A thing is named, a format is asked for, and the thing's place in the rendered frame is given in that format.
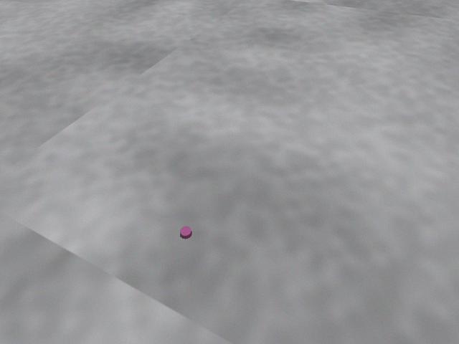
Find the tin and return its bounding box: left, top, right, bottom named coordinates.
left=180, top=226, right=192, bottom=239

